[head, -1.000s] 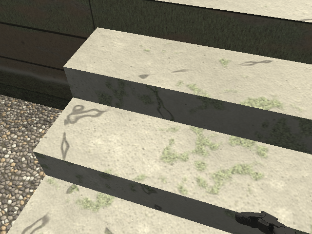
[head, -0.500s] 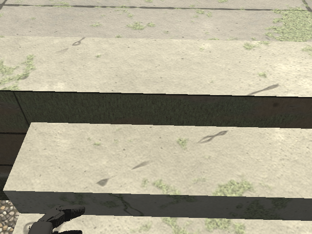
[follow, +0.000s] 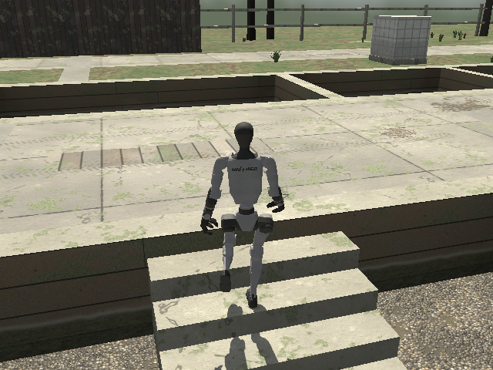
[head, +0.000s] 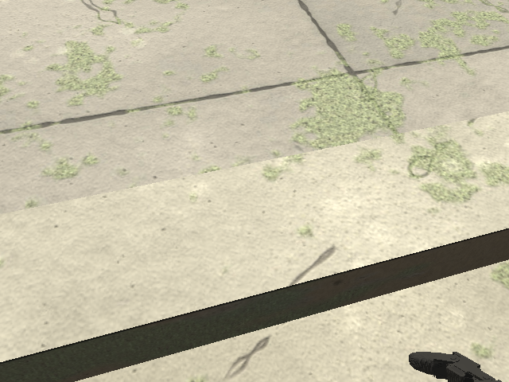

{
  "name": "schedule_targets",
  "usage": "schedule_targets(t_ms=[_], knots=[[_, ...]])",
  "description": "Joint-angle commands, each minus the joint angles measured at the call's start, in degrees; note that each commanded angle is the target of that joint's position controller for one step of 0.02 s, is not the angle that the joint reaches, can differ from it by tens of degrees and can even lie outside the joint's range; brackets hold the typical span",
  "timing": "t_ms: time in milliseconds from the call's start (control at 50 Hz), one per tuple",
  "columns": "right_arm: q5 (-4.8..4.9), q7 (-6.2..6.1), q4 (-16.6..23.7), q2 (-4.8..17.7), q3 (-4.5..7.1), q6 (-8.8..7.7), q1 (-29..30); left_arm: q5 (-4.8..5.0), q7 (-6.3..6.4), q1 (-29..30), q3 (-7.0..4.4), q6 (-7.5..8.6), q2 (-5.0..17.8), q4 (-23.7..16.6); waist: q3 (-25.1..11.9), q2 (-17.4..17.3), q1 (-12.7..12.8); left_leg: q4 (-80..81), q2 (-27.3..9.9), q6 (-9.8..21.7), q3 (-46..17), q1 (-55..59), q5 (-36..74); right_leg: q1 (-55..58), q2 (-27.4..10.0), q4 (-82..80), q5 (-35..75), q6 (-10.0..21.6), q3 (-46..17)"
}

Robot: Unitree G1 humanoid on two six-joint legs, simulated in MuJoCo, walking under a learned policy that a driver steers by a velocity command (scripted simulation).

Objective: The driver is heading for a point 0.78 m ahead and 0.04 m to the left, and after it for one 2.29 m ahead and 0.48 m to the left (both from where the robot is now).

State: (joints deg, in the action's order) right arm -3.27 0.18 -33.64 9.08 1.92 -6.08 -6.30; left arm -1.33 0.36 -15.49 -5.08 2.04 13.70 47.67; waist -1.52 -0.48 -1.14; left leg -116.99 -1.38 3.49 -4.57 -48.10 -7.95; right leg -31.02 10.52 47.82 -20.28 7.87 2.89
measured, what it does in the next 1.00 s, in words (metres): climbs: left foot 0.17 m higher, then right foot 0.17 m higher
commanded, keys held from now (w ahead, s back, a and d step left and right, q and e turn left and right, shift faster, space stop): w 1.00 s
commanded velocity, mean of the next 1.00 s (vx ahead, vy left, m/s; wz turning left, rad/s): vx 0.50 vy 0.00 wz -0.12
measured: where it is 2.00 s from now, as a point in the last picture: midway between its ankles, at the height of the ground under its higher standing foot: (255, 97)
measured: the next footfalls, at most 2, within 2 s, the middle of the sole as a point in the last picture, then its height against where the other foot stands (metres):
left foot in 0.32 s outside the picture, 0.17 m higher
right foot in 0.80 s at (292, 229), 0.17 m higher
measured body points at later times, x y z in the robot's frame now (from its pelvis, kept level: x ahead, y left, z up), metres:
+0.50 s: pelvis +0.31 +0.06 +0.17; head +0.30 +0.06 +0.62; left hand +0.49 +0.27 +0.08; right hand +0.37 -0.20 +0.03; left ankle +0.32 +0.13 -0.52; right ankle +0.26 -0.07 -0.29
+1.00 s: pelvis +0.62 -0.01 +0.33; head +0.62 +0.01 +0.78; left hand +0.73 +0.24 +0.20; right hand +0.73 -0.26 +0.24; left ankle +0.57 +0.13 -0.18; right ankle +0.66 -0.07 -0.35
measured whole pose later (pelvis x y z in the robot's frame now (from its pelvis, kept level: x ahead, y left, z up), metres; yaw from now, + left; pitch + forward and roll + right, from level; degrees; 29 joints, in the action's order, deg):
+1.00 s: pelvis +0.62 -0.01 +0.33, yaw -4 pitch +2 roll -2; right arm -1.3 -0.6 -39.3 10.2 3.9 -4.9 -14.5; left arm -1.9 -0.2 -15.0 -4.4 4.0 11.8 49.5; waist -2.7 -0.9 -2.1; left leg -104.3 1.0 5.6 -6.5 -43.5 -8.3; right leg -30.7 2.5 51.6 -23.4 6.5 10.9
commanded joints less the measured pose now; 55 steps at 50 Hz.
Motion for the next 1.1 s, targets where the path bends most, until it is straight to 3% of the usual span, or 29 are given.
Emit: schedule_targets(t_ms=[20,80,120,180,220,260,300,320,340,360,380,400,420,460,540,620,680,720,740,760,800,820,840,860,880,920,940,980,1100], knots=[[-0.36,-0.8,5.2,-3.9,-3.49,1.75,-1.6,0.12,-0.79,-3.0,1.36,3.28,-0.3,1.2,3.1,-2.0,-2.8,-0.3,-1.6,0.4,2.0,-18.4,-5.0,7.4,-14.1,-24.7,13.8,4.5,-20.6],[0.16,-1.86,7.9,-7.1,-4.88,2.83,9.8,-0.64,-1.53,-10.7,2.04,5.78,0.5,5.4,2.2,3.4,1.6,-17.8,-0.6,1.2,7.3,-32.8,-10.3,13.9,-17.6,-29.5,14.6,5.4,-24.1],[-0.03,-1.85,11.9,-9.1,-6.36,3.06,17.2,0.08,-1.34,-12.9,2.03,5.9,1.3,6.8,4.5,1.3,1.7,-9.0,-2.2,2.5,7.7,-35.7,-11.1,13.5,-16.0,-32.1,4.1,2.2,-21.7],[0.31,-0.41,15.8,-7.7,-6.85,4.22,25.4,1.22,2.05,-15.8,1.47,4.4,3.0,6.7,1.3,0.8,4.6,9.9,-2.4,2.5,12.0,-25.8,-12.9,17.7,-17.6,-45.4,14.6,5.1,-21.6],[0.08,0.61,14.0,-7.7,-6.3,4.59,20.9,1.31,3.22,-14.0,1.18,4.08,2.7,4.7,-3.1,2.3,3.2,20.2,-2.6,3.2,13.2,-10.8,-12.7,20.8,-18.7,-46.8,35.3,5.9,-15.8],[2.2,0.2,7.7,-6.1,-4.87,4.89,10.0,2.3,2.73,-9.9,0.58,4.26,4.4,1.6,-12.5,4.2,-1.5,35.5,3.3,4.7,17.2,18.1,-16.1,18.2,-18.4,-36.9,83.6,5.8,-9.2],[3.66,-1.09,4.3,2.3,-1.24,5.4,-1.0,3.38,1.2,-7.9,-1.83,6.59,10.9,-0.3,-19.2,9.7,-7.5,51.2,5.7,4.3,15.8,27.0,-15.8,29.2,-21.1,-18.3,107.5,4.6,-10.1],[2.88,-1.56,3.3,5.4,0.51,5.26,-3.5,3.0,-0.3,-6.7,-2.56,7.99,11.2,-1.3,-20.1,11.0,-8.9,61.2,5.8,5.1,10.6,31.9,-18.9,29.1,-19.5,-5.8,103.8,3.4,-10.0],[1.06,-1.59,0.5,9.4,2.28,4.76,-9.4,3.22,-1.77,-6.7,-1.99,9.32,6.3,-3.5,-20.5,0.4,-9.5,72.3,-6.3,12.1,-15.4,43.8,-13.7,11.7,-12.6,15.5,66.1,0.3,-12.0],[2.11,-1.61,-2.7,12.6,3.72,5.78,-9.9,1.5,-2.95,-9.8,-1.84,8.81,1.4,-5.6,-20.9,-17.0,-6.2,95.2,-17.7,19.7,-49.0,42.3,-5.0,-3.0,0.9,48.0,13.8,-3.6,-11.3],[3.44,-0.71,-3.1,8.6,3.5,5.08,-4.2,-0.91,-2.96,-9.8,-0.62,7.86,-3.0,-8.3,-16.2,-5.7,-1.5,96.5,-18.5,19.0,-48.3,36.4,-16.0,-11.9,-2.1,66.5,13.0,-3.7,-15.9],[3.91,-0.48,-5.8,4.7,2.54,4.01,-1.8,-2.06,-2.52,-4.1,0.74,7.13,-6.2,-11.6,-7.6,-0.2,0.8,94.3,-16.2,16.1,-41.5,31.0,-30.9,-19.7,-4.3,72.1,15.0,-2.3,-13.3],[2.6,-0.49,-9.9,0.6,1.56,2.78,-2.6,-2.31,-1.54,-0.8,2.36,6.44,-8.9,-13.2,1.1,4.2,2.9,93.6,-14.5,12.3,-30.5,25.5,-28.6,-25.8,-5.5,72.3,14.7,-0.5,-14.0],[0.56,-0.25,-17.0,-3.7,0.4,1.53,-7.8,-0.98,-0.58,1.2,4.61,3.76,-10.7,-14.8,5.1,3.2,4.6,94.1,-11.2,8.0,-16.7,22.9,-17.3,-31.9,-5.2,75.5,10.6,0.7,-15.6],[2.24,0.94,-20.1,0.5,0.58,-0.62,-9.3,-0.63,-0.08,9.0,5.44,1.43,-8.7,-18.2,9.4,1.8,6.3,101.6,-7.6,5.8,-0.6,19.8,-1.6,-34.9,-8.0,59.7,7.0,-0.8,-10.2],[2.25,-0.09,-23.6,5.9,1.47,-2.43,-21.2,-1.28,1.57,20.0,5.95,1.25,-10.4,-21.6,5.6,-2.6,1.5,106.1,-10.9,8.4,-2.1,39.6,10.2,-50.4,-12.1,71.8,-2.1,0.3,-0.3],[2.56,-2.01,-27.1,3.1,0.9,-0.35,-31.9,-0.58,0.22,31.8,8.19,0.95,-12.5,-27.7,4.1,-2.9,-2.5,110.0,-8.1,7.4,-1.0,50.4,7.4,-53.5,-15.9,58.2,-8.6,1.1,4.0],[3.19,-3.24,-24.6,4.2,1.39,1.05,-30.5,-0.23,-2.25,33.3,9.3,0.33,-13.5,-29.1,1.0,-2.7,-3.7,120.2,-8.4,9.4,2.8,44.9,15.3,-30.8,-16.6,35.8,-6.2,1.3,6.2],[3.8,-3.07,-22.6,3.5,0.66,1.23,-26.8,1.4,-3.01,30.2,8.66,0.04,-12.4,-26.2,-1.7,0.3,-1.9,120.2,-7.3,9.7,5.1,38.5,29.5,-13.2,-12.7,24.5,-4.1,1.2,12.5],[3.45,-2.32,-21.5,7.5,1.15,0.47,-28.4,1.38,-2.63,24.8,7.3,-0.35,-11.3,-24.1,-8.1,-2.8,-0.2,112.1,-10.8,9.5,5.8,40.9,62.9,-1.2,-7.9,25.4,-6.5,1.1,13.7],[4.03,-0.72,-18.8,16.9,3.75,-1.33,-23.5,1.82,-1.24,4.0,3.96,-1.4,-4.3,-18.2,-19.3,-9.3,10.4,89.4,-13.6,7.3,7.1,50.8,91.0,11.2,-5.0,16.2,-5.9,2.9,9.8],[5.71,0.98,-17.3,15.1,4.02,-2.72,-22.9,0.85,0.14,-1.3,2.27,-1.01,-0.8,-15.7,-21.9,-9.2,11.7,75.3,-10.7,4.6,6.0,38.5,83.8,23.1,-9.2,12.6,-7.6,5.4,-2.0],[6.77,2.48,-14.3,13.3,3.73,-3.9,-23.6,-0.67,0.51,-7.7,-0.03,-0.47,5.4,-14.8,-26.8,1.6,13.8,53.5,-2.7,2.2,3.7,25.0,60.1,32.5,-21.9,-1.6,-22.5,11.7,-30.2],[4.26,3.43,-12.1,11.0,5.04,-4.21,-17.1,-0.05,0.32,-4.8,-1.47,-1.87,8.1,-14.5,-26.1,9.7,13.9,23.4,8.9,0.6,1.3,17.7,3.1,27.3,-27.4,-25.5,-29.1,15.0,-56.4],[3.3,2.59,-8.3,4.3,4.3,-3.49,-16.6,0.33,-0.42,4.0,-1.35,-1.1,6.5,-14.2,-20.6,4.1,7.7,5.1,6.1,0.1,-6.7,8.3,1.2,22.0,-30.5,-28.4,-24.8,13.5,-56.6],[1.66,-0.06,-2.9,-0.2,2.32,-1.62,-11.3,0.69,-0.6,5.8,0.25,2.29,0.4,-7.1,-3.7,-5.1,2.1,3.0,1.8,2.1,-2.8,-0.2,0.2,8.2,-28.2,-24.1,-14.6,9.6,-40.4],[1.19,-0.82,-1.2,-3.4,0.77,-0.32,-10.5,-0.31,-0.6,5.0,1.76,3.28,-4.7,-3.7,0.1,-5.6,-1.8,3.4,1.0,2.8,-4.2,-1.5,-0.4,3.2,-26.0,-23.0,-4.3,7.1,-31.9],[1.68,-1.17,-2.0,-4.2,-0.78,1.83,-14.5,-1.28,-0.69,3.7,3.1,4.18,-8.5,0.1,2.5,-2.2,-5.2,9.3,0.5,2.8,-6.4,-1.8,-2.7,-0.7,-23.0,-23.8,4.5,4.2,-19.5],[1.21,0.77,-3.4,3.9,0.9,3.49,-7.4,1.51,-0.97,-2.4,1.12,7.89,2.0,2.6,1.9,1.7,-2.5,48.9,-3.8,-0.1,4.6,4.3,11.0,9.2,-17.7,-36.6,24.4,3.2,-4.4]])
